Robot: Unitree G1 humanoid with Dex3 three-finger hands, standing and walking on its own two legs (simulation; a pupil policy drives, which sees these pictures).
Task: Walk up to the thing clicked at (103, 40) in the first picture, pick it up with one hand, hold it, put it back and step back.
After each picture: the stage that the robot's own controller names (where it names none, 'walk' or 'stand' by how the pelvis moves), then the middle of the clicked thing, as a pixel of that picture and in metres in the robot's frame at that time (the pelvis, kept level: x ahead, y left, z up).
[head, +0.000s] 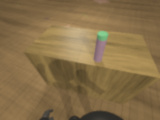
stand; (99, 48) +0.55 -0.03 +0.10
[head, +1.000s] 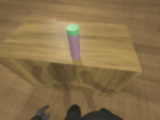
rise first; (74, 44) +0.48 +0.16 +0.13
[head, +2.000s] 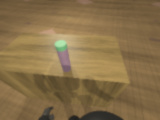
stand; (64, 58) +0.42 +0.22 +0.10
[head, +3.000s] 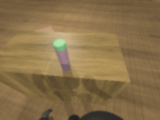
stand; (63, 57) +0.42 +0.22 +0.10
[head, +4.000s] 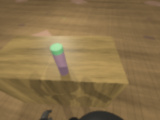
stand; (60, 61) +0.39 +0.23 +0.10
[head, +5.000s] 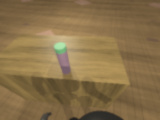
stand; (63, 60) +0.40 +0.22 +0.09
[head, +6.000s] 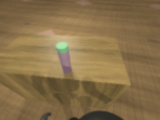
stand; (65, 59) +0.41 +0.21 +0.09
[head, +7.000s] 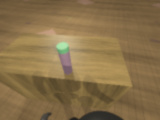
stand; (65, 60) +0.40 +0.20 +0.09
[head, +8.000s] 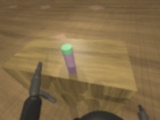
rise first; (69, 60) +0.41 +0.20 +0.10
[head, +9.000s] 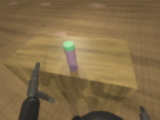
go down; (71, 58) +0.43 +0.20 +0.10
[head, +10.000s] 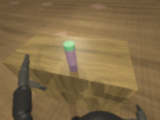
go down; (71, 58) +0.43 +0.19 +0.10
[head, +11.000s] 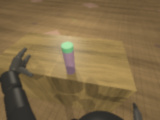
go down; (69, 60) +0.41 +0.18 +0.11
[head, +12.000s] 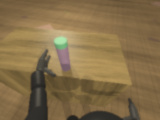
close in; (63, 56) +0.42 +0.19 +0.11
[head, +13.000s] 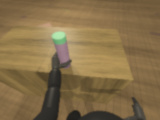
close; (63, 52) +0.43 +0.19 +0.14
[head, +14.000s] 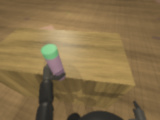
lift; (55, 65) +0.33 +0.22 +0.14
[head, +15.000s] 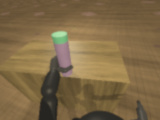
lift; (63, 56) +0.32 +0.17 +0.24
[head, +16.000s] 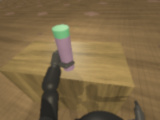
hold; (65, 51) +0.33 +0.16 +0.27
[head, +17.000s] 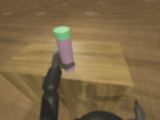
hold; (66, 52) +0.33 +0.16 +0.26
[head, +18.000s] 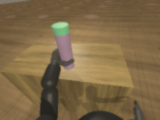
crouch; (65, 49) +0.33 +0.16 +0.29
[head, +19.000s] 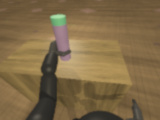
crouch; (62, 40) +0.41 +0.18 +0.28
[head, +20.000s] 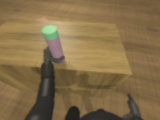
lower; (55, 48) +0.44 +0.22 +0.15
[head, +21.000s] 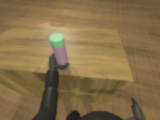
lower; (61, 55) +0.40 +0.20 +0.14
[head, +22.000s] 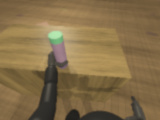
lower; (59, 52) +0.42 +0.20 +0.14
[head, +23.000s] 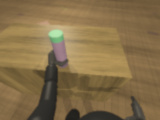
lower; (60, 51) +0.43 +0.20 +0.14
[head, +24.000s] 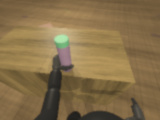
open; (64, 56) +0.40 +0.18 +0.14
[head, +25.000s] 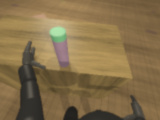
rise; (61, 50) +0.41 +0.18 +0.15
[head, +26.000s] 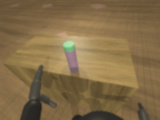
sink last; (71, 58) +0.41 +0.19 +0.12
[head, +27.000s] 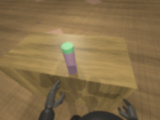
stand; (70, 60) +0.40 +0.18 +0.10
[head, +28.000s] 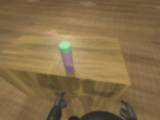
stand; (67, 59) +0.41 +0.19 +0.10
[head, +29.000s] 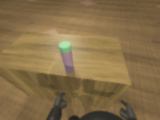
stand; (67, 59) +0.41 +0.19 +0.10
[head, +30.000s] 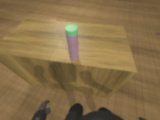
walk; (73, 45) +0.48 +0.16 +0.14
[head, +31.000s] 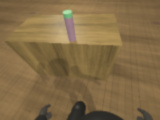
walk; (70, 27) +0.71 +0.22 +0.13
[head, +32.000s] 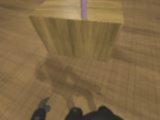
walk; (83, 5) +1.08 +0.16 +0.13
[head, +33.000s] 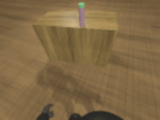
stand; (81, 15) +1.11 +0.17 +0.12
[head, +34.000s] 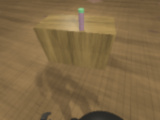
stand; (81, 20) +1.11 +0.18 +0.09
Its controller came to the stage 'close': yes
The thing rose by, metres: 0.20
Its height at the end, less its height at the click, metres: +0.00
